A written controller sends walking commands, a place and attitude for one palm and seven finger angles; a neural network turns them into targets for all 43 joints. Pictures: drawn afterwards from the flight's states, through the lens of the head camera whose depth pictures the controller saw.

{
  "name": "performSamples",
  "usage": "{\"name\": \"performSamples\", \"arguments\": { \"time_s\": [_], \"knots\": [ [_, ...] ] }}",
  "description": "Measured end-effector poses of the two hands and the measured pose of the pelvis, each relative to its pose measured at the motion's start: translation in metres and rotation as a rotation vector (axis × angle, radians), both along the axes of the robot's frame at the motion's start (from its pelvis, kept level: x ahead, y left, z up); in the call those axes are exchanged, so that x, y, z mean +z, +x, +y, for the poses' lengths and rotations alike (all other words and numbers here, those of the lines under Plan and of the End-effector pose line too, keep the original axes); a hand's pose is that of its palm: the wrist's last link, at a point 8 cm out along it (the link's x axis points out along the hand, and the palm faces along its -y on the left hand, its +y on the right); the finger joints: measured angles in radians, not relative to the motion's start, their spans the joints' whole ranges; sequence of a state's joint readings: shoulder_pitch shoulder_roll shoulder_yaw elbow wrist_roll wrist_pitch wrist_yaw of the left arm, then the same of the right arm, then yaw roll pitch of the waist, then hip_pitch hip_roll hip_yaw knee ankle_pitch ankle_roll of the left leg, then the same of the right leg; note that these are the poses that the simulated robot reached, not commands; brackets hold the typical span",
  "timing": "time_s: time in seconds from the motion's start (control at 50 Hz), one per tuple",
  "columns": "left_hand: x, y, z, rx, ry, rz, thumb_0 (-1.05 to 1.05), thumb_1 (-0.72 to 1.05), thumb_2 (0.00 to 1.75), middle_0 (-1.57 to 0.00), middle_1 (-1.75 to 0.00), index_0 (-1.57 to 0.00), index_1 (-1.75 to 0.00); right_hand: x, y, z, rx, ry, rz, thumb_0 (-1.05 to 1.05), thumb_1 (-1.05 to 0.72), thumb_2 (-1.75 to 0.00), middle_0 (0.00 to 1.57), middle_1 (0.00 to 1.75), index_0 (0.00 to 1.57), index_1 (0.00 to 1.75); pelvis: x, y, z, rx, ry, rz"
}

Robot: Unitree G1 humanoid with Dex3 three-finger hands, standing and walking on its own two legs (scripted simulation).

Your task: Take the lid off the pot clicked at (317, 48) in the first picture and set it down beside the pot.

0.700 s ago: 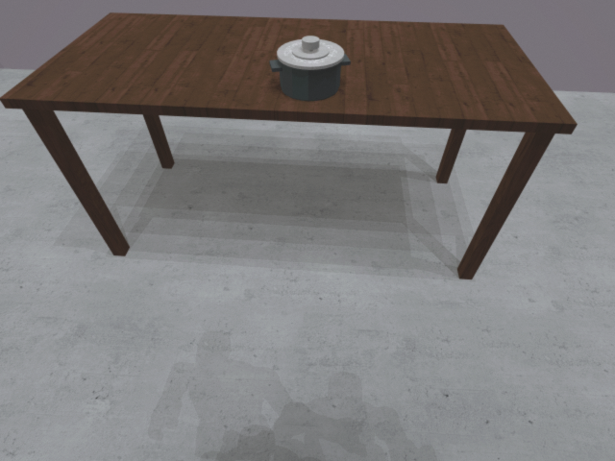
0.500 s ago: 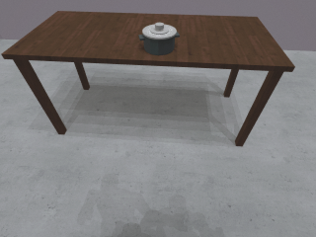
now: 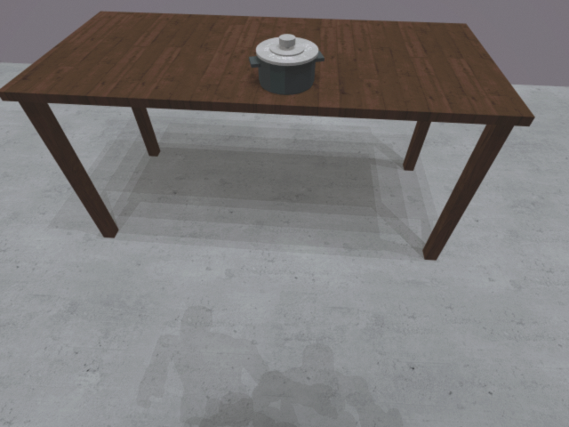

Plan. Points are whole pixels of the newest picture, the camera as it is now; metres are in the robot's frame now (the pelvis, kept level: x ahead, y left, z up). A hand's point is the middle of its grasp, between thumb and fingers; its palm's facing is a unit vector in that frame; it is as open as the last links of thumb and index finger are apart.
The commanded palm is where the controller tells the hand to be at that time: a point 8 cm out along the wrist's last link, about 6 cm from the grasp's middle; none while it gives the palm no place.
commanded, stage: walk to a spot facing it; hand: left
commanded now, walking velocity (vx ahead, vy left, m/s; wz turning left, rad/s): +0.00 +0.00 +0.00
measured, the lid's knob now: (287, 40) +1.08 +0.06 +0.08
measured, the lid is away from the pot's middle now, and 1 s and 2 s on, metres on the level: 0.00 0.00 0.00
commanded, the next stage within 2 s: take the last steps up to it in 0.68 s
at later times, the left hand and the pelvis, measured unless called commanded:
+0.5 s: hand out of the picture +0.13 +0.15 -0.19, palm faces -0.10 -0.98 -0.20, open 7.3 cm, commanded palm none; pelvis +0.09 -0.03 -0.03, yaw -7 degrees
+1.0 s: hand (214, 388) +0.23 +0.15 -0.21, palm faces +0.00 -0.99 -0.13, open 7.3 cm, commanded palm none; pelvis +0.28 -0.01 -0.03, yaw -6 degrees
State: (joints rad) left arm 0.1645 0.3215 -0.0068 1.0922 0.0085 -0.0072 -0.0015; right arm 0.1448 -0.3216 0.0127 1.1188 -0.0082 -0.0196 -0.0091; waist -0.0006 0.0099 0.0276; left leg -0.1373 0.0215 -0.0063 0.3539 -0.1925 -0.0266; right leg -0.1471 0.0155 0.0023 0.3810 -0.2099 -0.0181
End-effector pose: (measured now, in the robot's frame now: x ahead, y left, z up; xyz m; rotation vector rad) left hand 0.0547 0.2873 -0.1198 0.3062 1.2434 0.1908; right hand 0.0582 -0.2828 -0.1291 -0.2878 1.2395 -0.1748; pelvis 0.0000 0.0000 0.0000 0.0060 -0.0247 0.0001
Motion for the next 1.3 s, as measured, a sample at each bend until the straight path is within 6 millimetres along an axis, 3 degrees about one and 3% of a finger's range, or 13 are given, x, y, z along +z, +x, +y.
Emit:
{"name": "performSamples", "arguments": {
  "time_s": [0.18, 0.34, 0.4, 0.46, 0.52, 0.56, 0.6, 0.74, 0.86, 0.94, 1.0, 1.12, 1.3],
  "knots": [
    [-0.011, -0.006, -0.011, 0.017, -0.036, 0.021, 0.01, 0.91, 0.9, -0.2, -0.3, -0.21, -0.3, -0.008, -0.006, 0.014, -0.021, 0.026, 0.011, 0.01, -0.9, -0.9, 0.2, 0.3, 0.2, 0.3, -0.004, 0.01, 0.002, -0.019, -0.003, -0.002],
    [-0.037, -0.016, -0.038, 0.01, -0.121, 0.164, 0.01, 0.91, 0.9, -0.2, -0.3, -0.2, -0.3, -0.028, -0.04, 0.045, -0.151, 0.095, 0.072, 0.01, -0.9, -0.9, 0.2, 0.3, 0.2, 0.3, -0.017, 0.044, 0.004, -0.09, 0.019, 0.009],
    [-0.035, 0.007, -0.054, -0.021, -0.131, 0.187, 0.01, 0.91, 0.9, -0.2, -0.3, -0.2, -0.3, -0.03, -0.063, 0.053, -0.222, 0.128, 0.133, 0.01, -0.9, -0.9, 0.2, 0.3, 0.2, 0.3, -0.016, 0.06, -0.005, -0.119, 0.032, 0.013],
    [-0.033, 0.046, -0.073, -0.048, -0.139, 0.14, 0.01, 0.91, 0.9, -0.2, -0.3, -0.2, -0.3, -0.034, -0.082, 0.056, -0.267, 0.163, 0.236, 0.01, -0.9, -0.9, 0.2, 0.3, 0.2, 0.3, -0.018, 0.078, -0.018, -0.134, 0.026, 0.014],
    [-0.039, 0.081, -0.089, -0.048, -0.131, 0.045, 0.01, 0.91, 0.9, -0.2, -0.3, -0.21, -0.3, -0.042, -0.087, 0.049, -0.279, 0.19, 0.333, 0.01, -0.9, -0.9, 0.2, 0.3, 0.2, 0.3, -0.029, 0.096, -0.033, -0.121, 0.019, 0.009],
    [-0.037, 0.094, -0.097, -0.025, -0.129, 0.014, 0.01, 0.91, 0.9, -0.2, -0.3, -0.21, -0.3, -0.041, -0.072, 0.041, -0.271, 0.19, 0.354, 0.01, -0.9, -0.9, 0.2, 0.3, 0.2, 0.3, -0.027, 0.107, -0.039, -0.114, 0.008, 0.005],
    [-0.033, 0.1, -0.104, -0.014, -0.13, 0.023, 0.0, 0.91, 0.9, -0.2, -0.3, -0.21, -0.3, -0.037, -0.042, 0.031, -0.262, 0.178, 0.314, 0.01, -0.9, -0.9, 0.2, 0.3, 0.2, 0.3, -0.021, 0.12, -0.043, -0.115, 0.004, 0.007],
    [-0.024, 0.112, -0.124, -0.01, -0.17, 0.129, 0.0, 0.91, 0.9, -0.2, -0.3, -0.21, -0.3, -0.018, 0.107, 0.007, -0.23, 0.148, 0.014, 0.01, -0.91, -0.9, 0.19, 0.3, 0.19, 0.3, -0.003, 0.17, -0.047, -0.123, -0.001, 0.02],
    [-0.032, 0.13, -0.12, 0.054, -0.197, 0.178, 0.0, 0.91, 0.9, -0.2, -0.3, -0.21, -0.3, -0.007, 0.231, 0.015, -0.121, 0.137, -0.143, 0.01, -0.91, -0.9, 0.19, 0.3, 0.19, 0.3, -0.007, 0.219, -0.036, -0.106, -0.021, 0.004],
    [-0.052, 0.147, -0.104, 0.088, -0.206, 0.223, 0.0, 0.91, 0.9, -0.2, -0.3, -0.21, -0.3, -0.012, 0.295, 0.031, -0.061, 0.113, -0.223, 0.01, -0.91, -0.9, 0.19, 0.3, 0.19, 0.3, -0.024, 0.259, -0.021, -0.11, -0.041, -0.01],
    [-0.062, 0.172, -0.089, 0.082, -0.198, 0.238, 0.01, 0.91, 0.9, -0.2, -0.3, -0.21, -0.3, -0.016, 0.311, 0.04, -0.071, 0.104, -0.225, 0.0, -0.91, -0.9, 0.2, 0.3, 0.2, 0.3, -0.031, 0.277, -0.015, -0.102, -0.024, -0.017],
    [-0.043, 0.254, -0.068, 0.062, -0.167, 0.095, 0.01, 0.91, 0.9, -0.2, -0.3, -0.2, -0.3, -0.013, 0.298, 0.04, -0.129, 0.081, -0.109, -0.02, -0.95, -0.9, 0.2, 0.3, 0.2, 0.3, -0.016, 0.308, -0.008, -0.073, -0.001, 0.009],
    [-0.02, 0.346, -0.077, 0.012, -0.145, 0.0, 0.0, 0.92, 0.9, -0.19, -0.3, -0.2, -0.3, -0.017, 0.28, 0.034, -0.179, 0.12, 0.047, 0.0, -0.92, -0.9, 0.2, 0.3, 0.2, 0.3, -0.004, 0.358, -0.019, -0.056, 0.013, 0.03]
  ]
}}
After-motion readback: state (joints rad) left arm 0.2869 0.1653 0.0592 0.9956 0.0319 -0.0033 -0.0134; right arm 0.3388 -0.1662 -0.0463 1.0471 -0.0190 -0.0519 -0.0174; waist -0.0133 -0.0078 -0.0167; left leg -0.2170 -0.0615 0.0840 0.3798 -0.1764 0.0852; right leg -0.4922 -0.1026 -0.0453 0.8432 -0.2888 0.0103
